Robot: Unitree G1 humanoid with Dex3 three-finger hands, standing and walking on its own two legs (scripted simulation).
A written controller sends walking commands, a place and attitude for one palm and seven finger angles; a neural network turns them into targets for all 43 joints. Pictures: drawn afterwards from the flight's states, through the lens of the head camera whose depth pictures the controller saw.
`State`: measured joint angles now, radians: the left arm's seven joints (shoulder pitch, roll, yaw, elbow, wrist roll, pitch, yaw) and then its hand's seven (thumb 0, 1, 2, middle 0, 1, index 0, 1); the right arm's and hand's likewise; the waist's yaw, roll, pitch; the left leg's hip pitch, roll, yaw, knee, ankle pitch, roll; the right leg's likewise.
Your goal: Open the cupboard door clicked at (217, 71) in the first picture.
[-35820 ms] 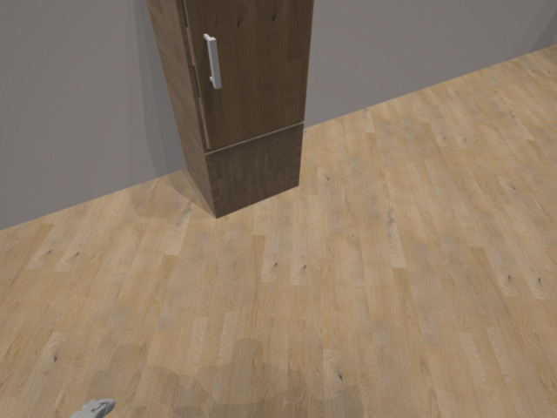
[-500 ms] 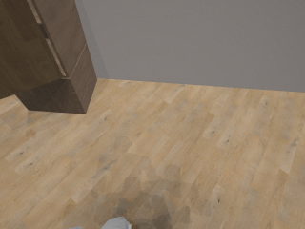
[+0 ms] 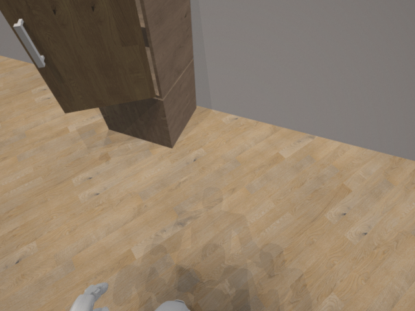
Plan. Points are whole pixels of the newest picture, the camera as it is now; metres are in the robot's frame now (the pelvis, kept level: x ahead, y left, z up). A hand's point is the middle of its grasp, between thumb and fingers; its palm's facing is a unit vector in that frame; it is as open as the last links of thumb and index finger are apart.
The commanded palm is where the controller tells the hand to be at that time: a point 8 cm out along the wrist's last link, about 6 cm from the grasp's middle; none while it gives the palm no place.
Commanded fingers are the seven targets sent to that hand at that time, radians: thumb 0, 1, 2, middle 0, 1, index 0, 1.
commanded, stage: turn to face it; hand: left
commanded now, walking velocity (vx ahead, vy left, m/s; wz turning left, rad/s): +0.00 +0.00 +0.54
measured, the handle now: (31, 43) +0.91 +0.66 +0.01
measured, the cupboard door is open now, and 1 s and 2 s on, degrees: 36 36 36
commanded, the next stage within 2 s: take the last steps up to it in 0.44 s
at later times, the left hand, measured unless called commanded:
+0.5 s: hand out of the picture +0.02 +0.24 -0.17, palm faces +0.27 -0.94 -0.23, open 7.4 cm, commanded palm none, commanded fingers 0.00 0.90 0.90 -0.20 -0.30 -0.20 -0.30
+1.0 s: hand out of the picture -0.03 +0.19 -0.15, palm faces +0.45 -0.87 -0.18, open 7.4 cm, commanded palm none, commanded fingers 0.00 0.90 0.90 -0.20 -0.30 -0.20 -0.30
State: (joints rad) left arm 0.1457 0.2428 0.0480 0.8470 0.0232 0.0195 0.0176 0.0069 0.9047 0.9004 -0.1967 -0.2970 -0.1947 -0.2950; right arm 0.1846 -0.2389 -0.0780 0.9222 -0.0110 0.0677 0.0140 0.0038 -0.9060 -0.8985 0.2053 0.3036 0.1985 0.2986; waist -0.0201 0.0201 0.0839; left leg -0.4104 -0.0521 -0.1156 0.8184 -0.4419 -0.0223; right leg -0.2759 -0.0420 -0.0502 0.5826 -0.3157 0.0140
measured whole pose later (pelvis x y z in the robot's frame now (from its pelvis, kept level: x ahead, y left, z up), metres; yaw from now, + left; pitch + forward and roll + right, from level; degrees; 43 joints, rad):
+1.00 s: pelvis +0.08 +0.05 +0.02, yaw +23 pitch +1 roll +2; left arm 0.39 0.16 0.04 1.06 0.03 -0.05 0.00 0.01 0.90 0.90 -0.20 -0.30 -0.20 -0.30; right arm 0.19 -0.24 -0.07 0.99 -0.02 0.04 0.05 0.01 -0.91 -0.90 0.20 0.30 0.19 0.30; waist 0.04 -0.04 0.05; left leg -0.49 0.06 0.06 0.77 -0.26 -0.04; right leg -0.02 -0.14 -0.15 0.32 -0.30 0.07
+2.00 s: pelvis +0.37 +0.27 +0.00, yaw +21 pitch -1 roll -1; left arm 0.39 0.18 0.05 1.12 0.02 -0.01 -0.01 0.00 0.91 0.90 -0.20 -0.30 -0.19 -0.29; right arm 0.17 -0.16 -0.05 0.99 -0.03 -0.06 0.01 0.00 -0.91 -0.90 0.20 0.30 0.19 0.30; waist 0.04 -0.04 0.03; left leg -0.37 0.04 0.11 0.58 -0.18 0.04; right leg -0.19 -0.07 -0.09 0.73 -0.47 0.00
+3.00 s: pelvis +0.41 +0.30 +0.01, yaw +21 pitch -1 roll +0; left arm 0.28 0.20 0.01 1.11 0.02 0.03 0.01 0.01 0.91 0.90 -0.20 -0.30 -0.19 -0.29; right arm 0.20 -0.16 -0.01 1.06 -0.01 0.01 -0.02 0.00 -0.93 -0.90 0.20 0.30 0.20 0.30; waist 0.04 -0.04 0.03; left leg -0.17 -0.02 0.06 0.43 -0.25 0.03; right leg -0.20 -0.06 -0.03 0.43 -0.22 0.03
